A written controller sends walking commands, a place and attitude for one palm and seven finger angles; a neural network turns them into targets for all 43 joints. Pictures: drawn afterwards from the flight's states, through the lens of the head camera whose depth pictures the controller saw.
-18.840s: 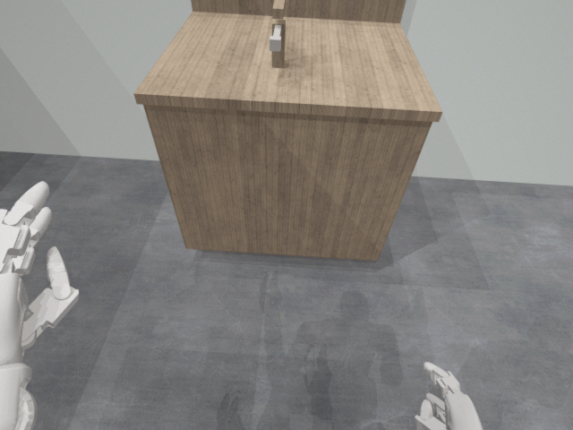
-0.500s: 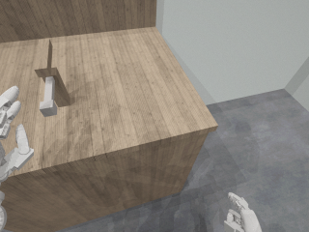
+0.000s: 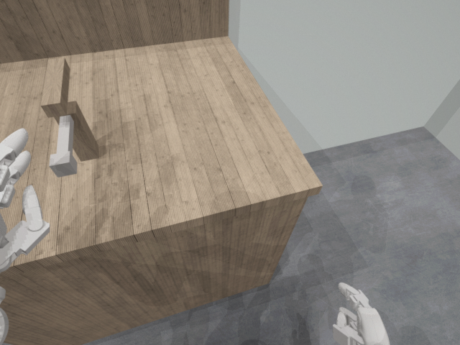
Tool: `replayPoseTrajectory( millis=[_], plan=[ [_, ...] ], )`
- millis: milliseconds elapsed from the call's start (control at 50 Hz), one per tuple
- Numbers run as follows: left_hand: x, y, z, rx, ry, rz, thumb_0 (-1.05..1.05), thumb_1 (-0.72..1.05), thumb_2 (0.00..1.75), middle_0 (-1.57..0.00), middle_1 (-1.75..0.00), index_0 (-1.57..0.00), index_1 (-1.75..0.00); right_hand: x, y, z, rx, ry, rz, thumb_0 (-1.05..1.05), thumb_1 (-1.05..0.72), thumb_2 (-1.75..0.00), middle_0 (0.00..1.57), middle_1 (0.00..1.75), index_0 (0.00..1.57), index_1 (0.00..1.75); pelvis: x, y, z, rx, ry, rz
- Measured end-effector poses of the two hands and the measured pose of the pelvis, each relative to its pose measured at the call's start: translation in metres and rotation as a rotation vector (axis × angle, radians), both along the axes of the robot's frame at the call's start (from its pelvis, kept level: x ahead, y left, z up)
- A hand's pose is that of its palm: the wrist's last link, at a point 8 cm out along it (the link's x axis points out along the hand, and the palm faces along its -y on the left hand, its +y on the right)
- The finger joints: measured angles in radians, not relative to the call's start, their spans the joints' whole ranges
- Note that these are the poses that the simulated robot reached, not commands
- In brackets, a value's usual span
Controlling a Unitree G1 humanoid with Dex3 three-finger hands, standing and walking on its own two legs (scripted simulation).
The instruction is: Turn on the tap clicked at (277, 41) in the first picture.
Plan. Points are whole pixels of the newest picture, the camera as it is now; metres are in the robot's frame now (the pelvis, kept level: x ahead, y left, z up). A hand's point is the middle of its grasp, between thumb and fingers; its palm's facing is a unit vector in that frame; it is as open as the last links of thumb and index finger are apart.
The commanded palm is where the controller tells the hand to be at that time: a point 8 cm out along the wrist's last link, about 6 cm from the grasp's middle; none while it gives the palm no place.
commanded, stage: shuffle to correct the standing spot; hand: left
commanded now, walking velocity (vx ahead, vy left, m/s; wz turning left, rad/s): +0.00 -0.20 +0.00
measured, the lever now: (63, 164) +0.35 +0.29 +0.13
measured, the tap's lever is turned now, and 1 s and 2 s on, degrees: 0 0 0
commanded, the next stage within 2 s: none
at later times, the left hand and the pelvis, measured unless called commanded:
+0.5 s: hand (46, 232) +0.22 +0.24 +0.16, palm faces +0.33 -0.85 -0.41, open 7.4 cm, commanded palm +0.16 +0.28 +0.18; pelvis +0.00 +0.00 +0.00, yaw +0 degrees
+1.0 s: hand (47, 235) +0.22 +0.24 +0.16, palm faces +0.34 -0.86 -0.39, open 7.4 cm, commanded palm +0.16 +0.28 +0.18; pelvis +0.00 +0.00 +0.00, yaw +1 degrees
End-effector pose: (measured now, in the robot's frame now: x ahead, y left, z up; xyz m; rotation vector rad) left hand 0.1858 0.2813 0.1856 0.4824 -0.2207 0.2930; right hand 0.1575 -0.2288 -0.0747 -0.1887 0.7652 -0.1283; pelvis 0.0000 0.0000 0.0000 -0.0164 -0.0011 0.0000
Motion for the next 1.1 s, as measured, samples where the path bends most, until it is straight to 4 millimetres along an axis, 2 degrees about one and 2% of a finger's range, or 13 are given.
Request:
replayPoseTrajectory(
  millis=[200, 420, 640, 820, 1020, 1100],
  plan=[
    [-0.006, 0.000, -0.010, -0.040, 0.018, 0.016, 0.02, 0.89, 0.90, -0.22, -0.30, -0.21, -0.30, 0.001, -0.004, -0.001, -0.012, 0.004, -0.007, 0.01, -0.91, -0.90, 0.20, 0.30, 0.20, 0.30, 0.002, -0.001, -0.003, 0.006, -0.005, 0.000],
    [-0.004, 0.001, -0.002, -0.013, 0.001, 0.021, 0.02, 0.89, 0.90, -0.21, -0.30, -0.21, -0.30, 0.004, 0.001, 0.000, 0.000, 0.002, 0.013, 0.01, -0.91, -0.90, 0.20, 0.30, 0.20, 0.30, 0.000, -0.002, 0.000, 0.001, -0.001, 0.005],
    [-0.007, 0.000, -0.010, -0.053, 0.016, 0.026, 0.02, 0.89, 0.90, -0.22, -0.30, -0.21, -0.30, -0.001, -0.002, -0.002, -0.009, 0.018, -0.002, 0.01, -0.91, -0.90, 0.20, 0.30, 0.20, 0.30, 0.002, -0.001, -0.002, 0.006, -0.002, 0.004],
    [-0.002, 0.001, -0.001, -0.007, 0.007, 0.022, 0.02, 0.89, 0.90, -0.21, -0.30, -0.21, -0.30, 0.003, 0.000, -0.001, 0.002, 0.015, 0.011, 0.01, -0.91, -0.90, 0.20, 0.30, 0.20, 0.30, 0.002, -0.002, 0.000, 0.001, 0.000, 0.011],
    [-0.006, 0.000, -0.012, -0.054, 0.028, 0.033, 0.02, 0.89, 0.90, -0.22, -0.30, -0.21, -0.30, 0.004, -0.003, -0.003, -0.006, 0.017, 0.004, 0.01, -0.91, -0.90, 0.20, 0.30, 0.20, 0.30, 0.004, -0.002, -0.002, 0.004, 0.001, 0.010],
    [-0.003, 0.002, -0.009, -0.050, 0.012, 0.039, 0.02, 0.89, 0.90, -0.22, -0.30, -0.21, -0.30, 0.004, -0.002, -0.002, -0.015, 0.025, 0.007, 0.01, -0.91, -0.90, 0.20, 0.30, 0.20, 0.30, 0.005, -0.001, -0.001, 0.007, -0.002, 0.010]
  ],
)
